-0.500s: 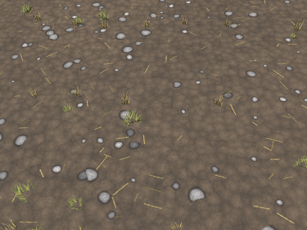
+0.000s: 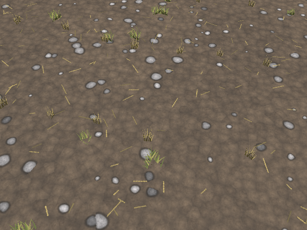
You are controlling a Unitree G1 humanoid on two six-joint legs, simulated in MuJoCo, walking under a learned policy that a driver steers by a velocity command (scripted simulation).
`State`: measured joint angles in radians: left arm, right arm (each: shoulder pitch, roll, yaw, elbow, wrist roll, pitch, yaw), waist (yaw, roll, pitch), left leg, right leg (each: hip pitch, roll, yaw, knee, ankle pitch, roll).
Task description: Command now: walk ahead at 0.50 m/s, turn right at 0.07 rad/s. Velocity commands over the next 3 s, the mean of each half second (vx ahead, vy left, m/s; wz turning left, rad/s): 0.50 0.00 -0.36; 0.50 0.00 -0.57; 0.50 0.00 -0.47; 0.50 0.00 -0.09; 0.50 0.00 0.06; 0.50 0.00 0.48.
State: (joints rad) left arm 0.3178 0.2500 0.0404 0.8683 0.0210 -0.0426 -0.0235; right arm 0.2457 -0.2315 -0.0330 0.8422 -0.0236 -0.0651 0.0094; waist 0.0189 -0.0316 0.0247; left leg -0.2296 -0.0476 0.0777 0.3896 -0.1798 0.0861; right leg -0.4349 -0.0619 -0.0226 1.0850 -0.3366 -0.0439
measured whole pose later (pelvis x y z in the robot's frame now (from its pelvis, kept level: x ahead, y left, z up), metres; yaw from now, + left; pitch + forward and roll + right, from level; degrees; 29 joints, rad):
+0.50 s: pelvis +0.26 -0.06 -0.02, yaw -15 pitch +1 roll +0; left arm 0.19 0.27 0.07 0.82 0.01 -0.02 -0.02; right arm 0.29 -0.23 -0.03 0.88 -0.02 -0.08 0.00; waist -0.01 0.01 0.06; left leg -0.33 0.03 0.04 1.25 -0.36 0.02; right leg -0.35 0.11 -0.07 0.54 -0.20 -0.13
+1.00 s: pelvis +0.54 -0.10 -0.01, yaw -32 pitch +1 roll +0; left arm 0.36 0.32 0.07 0.81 0.01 -0.03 -0.01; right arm 0.12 -0.26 -0.02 0.71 -0.04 -0.06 -0.01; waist 0.06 -0.03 0.04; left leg -0.38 -0.01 0.04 0.55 -0.18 0.03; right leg -0.29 0.10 0.10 1.07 -0.42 -0.08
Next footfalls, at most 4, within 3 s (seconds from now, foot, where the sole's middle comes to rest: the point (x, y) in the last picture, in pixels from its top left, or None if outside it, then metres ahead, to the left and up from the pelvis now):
0.38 right None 0.34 -0.13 -0.78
0.90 left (170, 188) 0.68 -0.07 -0.78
1.42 right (242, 179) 0.74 -0.41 -0.78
1.98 left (250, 123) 1.09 -0.52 -0.78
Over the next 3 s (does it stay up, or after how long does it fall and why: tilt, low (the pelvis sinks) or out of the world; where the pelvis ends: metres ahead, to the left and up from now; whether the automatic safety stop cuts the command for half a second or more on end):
stays up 1.28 -0.84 -0.02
